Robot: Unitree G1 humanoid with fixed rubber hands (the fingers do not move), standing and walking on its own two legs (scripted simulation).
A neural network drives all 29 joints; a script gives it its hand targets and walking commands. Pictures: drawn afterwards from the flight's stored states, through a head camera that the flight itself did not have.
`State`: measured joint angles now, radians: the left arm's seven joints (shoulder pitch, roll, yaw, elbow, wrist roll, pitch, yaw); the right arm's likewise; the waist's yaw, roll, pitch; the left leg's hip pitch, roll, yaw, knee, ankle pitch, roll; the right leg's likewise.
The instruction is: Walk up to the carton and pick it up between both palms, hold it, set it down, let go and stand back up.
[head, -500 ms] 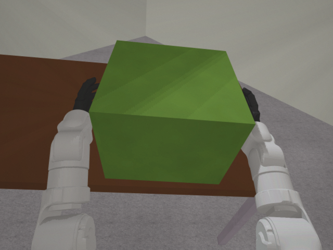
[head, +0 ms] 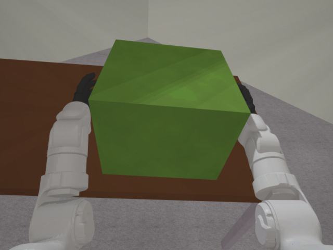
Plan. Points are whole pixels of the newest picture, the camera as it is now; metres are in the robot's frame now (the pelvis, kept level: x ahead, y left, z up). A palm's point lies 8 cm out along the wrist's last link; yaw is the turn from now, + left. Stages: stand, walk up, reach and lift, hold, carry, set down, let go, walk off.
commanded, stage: reach and lift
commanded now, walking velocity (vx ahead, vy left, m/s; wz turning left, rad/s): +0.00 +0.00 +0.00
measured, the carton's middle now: (165, 108) +0.44 +0.00 +0.14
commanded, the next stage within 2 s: hold in 0.72 s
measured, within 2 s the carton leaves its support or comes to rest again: neither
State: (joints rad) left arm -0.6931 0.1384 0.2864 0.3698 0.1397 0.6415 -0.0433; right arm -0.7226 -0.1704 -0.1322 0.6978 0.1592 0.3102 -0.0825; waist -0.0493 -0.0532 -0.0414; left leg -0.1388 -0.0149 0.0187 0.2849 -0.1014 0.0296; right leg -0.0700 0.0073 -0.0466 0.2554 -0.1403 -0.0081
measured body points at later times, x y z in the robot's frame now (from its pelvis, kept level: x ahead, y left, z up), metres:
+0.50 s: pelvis +0.00 -0.01 +0.00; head -0.04 +0.01 +0.45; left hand +0.36 +0.18 +0.19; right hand +0.36 -0.21 +0.19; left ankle +0.04 +0.10 -0.75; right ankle +0.00 -0.11 -0.75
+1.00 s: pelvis -0.01 +0.00 +0.00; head -0.06 +0.02 +0.44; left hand +0.37 +0.20 +0.22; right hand +0.38 -0.18 +0.21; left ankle +0.04 +0.10 -0.75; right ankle +0.00 -0.11 -0.75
